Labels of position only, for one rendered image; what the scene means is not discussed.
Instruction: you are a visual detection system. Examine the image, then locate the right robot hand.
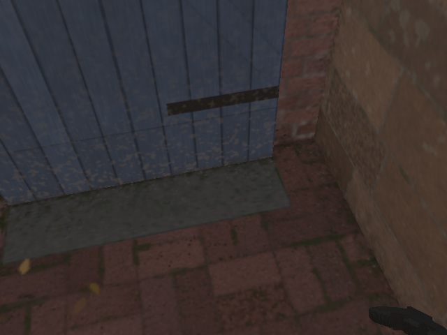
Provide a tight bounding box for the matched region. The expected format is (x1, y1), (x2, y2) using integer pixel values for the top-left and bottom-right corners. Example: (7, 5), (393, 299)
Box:
(369, 306), (447, 335)

